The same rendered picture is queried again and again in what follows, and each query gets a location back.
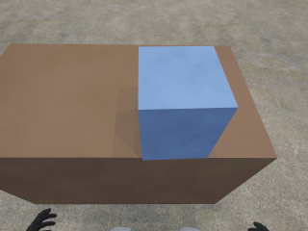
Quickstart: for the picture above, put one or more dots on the left robot hand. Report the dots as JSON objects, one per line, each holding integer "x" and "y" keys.
{"x": 38, "y": 223}

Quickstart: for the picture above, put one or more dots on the right robot hand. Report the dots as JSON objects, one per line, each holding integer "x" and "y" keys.
{"x": 259, "y": 227}

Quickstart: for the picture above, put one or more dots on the pedestal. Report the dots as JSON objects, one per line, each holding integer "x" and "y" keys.
{"x": 70, "y": 131}

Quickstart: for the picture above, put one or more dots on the carton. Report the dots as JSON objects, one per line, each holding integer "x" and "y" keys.
{"x": 184, "y": 101}

